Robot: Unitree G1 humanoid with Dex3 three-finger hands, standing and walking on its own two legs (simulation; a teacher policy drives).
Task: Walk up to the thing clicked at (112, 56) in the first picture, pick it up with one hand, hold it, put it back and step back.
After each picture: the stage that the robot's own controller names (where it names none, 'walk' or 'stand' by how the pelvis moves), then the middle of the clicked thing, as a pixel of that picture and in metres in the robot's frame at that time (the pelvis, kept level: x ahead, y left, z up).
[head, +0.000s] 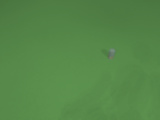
stand; (111, 54) +1.27 -0.31 -0.72
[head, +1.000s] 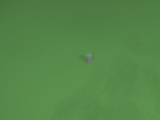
walk; (89, 58) +1.18 +0.05 -0.70
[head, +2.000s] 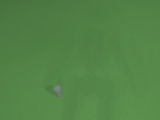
walk; (58, 91) +0.71 +0.27 -0.72
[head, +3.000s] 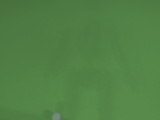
stand; (57, 119) +0.44 +0.23 -0.70
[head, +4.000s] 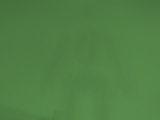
stand; out of the picture +0.43 +0.19 -0.72
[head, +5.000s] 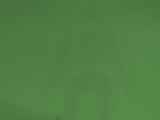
stand; out of the picture +0.42 +0.19 -0.73
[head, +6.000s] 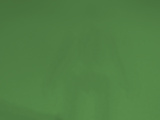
stand; out of the picture +0.41 +0.19 -0.73
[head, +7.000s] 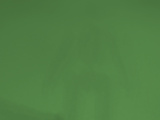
stand; out of the picture +0.41 +0.20 -0.73
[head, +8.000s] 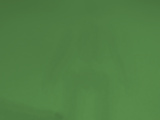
go down; out of the picture +0.40 +0.20 -0.72
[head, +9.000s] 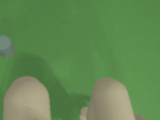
go down; (5, 47) +0.47 +0.28 -0.30
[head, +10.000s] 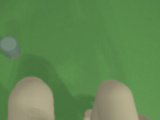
approach; (11, 48) +0.46 +0.29 -0.29
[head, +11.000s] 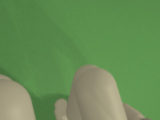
close in; out of the picture +0.44 +0.33 -0.22
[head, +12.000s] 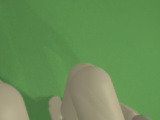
close; out of the picture +0.43 +0.34 -0.22
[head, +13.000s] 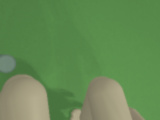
lift; (2, 63) +0.40 +0.26 -0.26
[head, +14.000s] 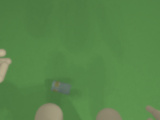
lift; (61, 87) +0.44 +0.10 -0.51
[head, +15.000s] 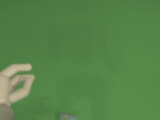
go down; (68, 118) +0.44 +0.07 -0.66
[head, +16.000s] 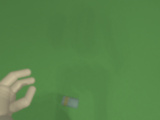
hold; (70, 102) +0.47 +0.08 -0.63
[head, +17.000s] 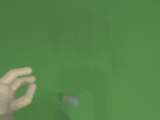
hold; (71, 99) +0.50 +0.07 -0.62
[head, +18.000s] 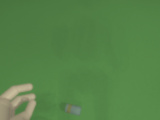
hold; (73, 109) +0.50 +0.06 -0.68
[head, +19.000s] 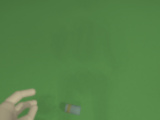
stand; (72, 109) +0.51 +0.06 -0.68
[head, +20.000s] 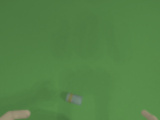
hold; (74, 99) +0.53 +0.06 -0.64
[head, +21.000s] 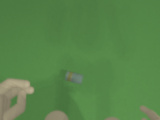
close; (74, 77) +0.54 +0.07 -0.55
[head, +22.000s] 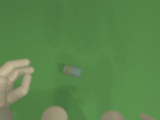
close; (72, 71) +0.57 +0.08 -0.52
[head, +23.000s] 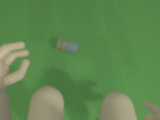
hold; (67, 46) +0.60 +0.10 -0.40
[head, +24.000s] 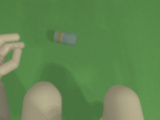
close; (65, 38) +0.61 +0.11 -0.33
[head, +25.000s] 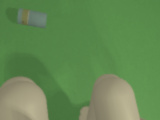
hold; (32, 18) +0.61 +0.16 -0.26
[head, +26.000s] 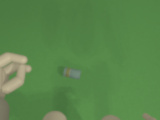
close; (72, 73) +0.59 +0.07 -0.54
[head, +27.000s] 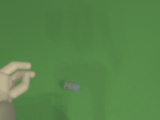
close; (72, 86) +0.58 +0.06 -0.64
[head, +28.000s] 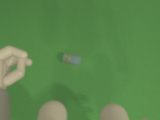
hold; (72, 59) +0.64 +0.08 -0.48
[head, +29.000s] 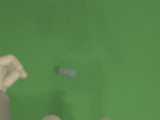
crouch; (68, 72) +0.61 +0.06 -0.57
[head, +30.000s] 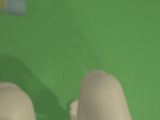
lower; (10, 5) +0.65 +0.18 -0.27
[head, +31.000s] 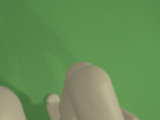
lower; out of the picture +0.65 +0.23 -0.25
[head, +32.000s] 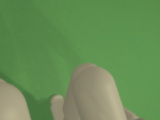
lower; out of the picture +0.65 +0.23 -0.25
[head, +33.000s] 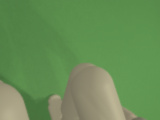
lower; out of the picture +0.65 +0.24 -0.25
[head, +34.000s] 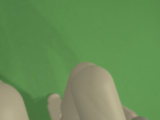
loosen; out of the picture +0.66 +0.24 -0.25
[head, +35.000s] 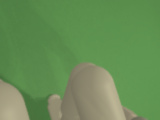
withdraw; out of the picture +0.67 +0.24 -0.25
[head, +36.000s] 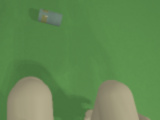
walk; (50, 17) +0.70 +0.16 -0.31
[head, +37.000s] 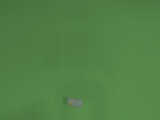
stand; (75, 102) +0.62 +0.03 -0.68
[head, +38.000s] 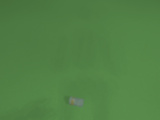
stand; (76, 101) +0.64 +0.04 -0.69
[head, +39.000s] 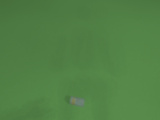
stand; (77, 101) +0.64 +0.04 -0.69
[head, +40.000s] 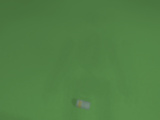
stand; (83, 104) +0.67 +0.01 -0.75
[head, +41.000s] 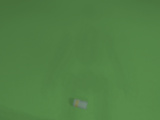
stand; (80, 104) +0.64 +0.02 -0.75
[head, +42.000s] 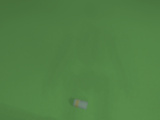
walk; (80, 104) +0.64 +0.02 -0.75
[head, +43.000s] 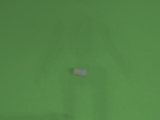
walk; (80, 72) +0.81 +0.05 -0.72
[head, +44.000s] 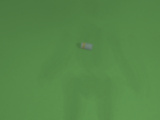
walk; (86, 46) +1.14 +0.01 -0.73
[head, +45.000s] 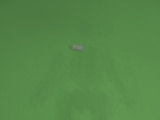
stand; (77, 47) +1.30 +0.04 -0.73
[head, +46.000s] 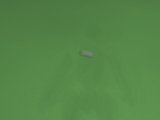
stand; (87, 54) +1.28 -0.03 -0.75
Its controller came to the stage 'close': yes
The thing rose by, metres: 0.01
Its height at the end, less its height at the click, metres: -0.02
